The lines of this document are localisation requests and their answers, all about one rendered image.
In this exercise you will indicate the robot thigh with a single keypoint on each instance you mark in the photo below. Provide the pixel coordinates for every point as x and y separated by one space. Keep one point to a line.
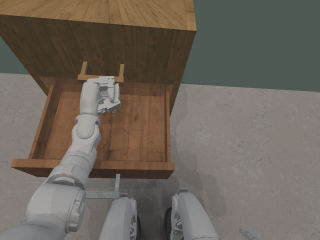
196 224
122 214

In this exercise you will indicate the robot right thigh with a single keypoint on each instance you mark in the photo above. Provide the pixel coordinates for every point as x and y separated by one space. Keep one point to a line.
196 224

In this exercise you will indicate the cabinet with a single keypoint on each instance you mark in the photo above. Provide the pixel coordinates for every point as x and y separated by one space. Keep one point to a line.
144 41

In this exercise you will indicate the robot left thigh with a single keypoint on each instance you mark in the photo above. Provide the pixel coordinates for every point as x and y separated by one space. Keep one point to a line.
122 214

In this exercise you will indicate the handle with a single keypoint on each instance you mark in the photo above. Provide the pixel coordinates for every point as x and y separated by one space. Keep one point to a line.
82 78
106 194

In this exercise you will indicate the drawer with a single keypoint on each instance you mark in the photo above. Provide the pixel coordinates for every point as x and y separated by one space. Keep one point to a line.
135 140

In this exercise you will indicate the left robot forearm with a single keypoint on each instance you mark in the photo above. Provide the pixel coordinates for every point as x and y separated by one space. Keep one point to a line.
78 161

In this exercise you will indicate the left robot hand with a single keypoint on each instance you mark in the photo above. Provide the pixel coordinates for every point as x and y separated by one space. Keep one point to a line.
91 96

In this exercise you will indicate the right robot hand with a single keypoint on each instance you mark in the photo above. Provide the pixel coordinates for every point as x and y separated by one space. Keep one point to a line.
249 234

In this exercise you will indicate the left robot upper arm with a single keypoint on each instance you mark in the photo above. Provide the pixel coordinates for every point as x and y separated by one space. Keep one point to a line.
56 210

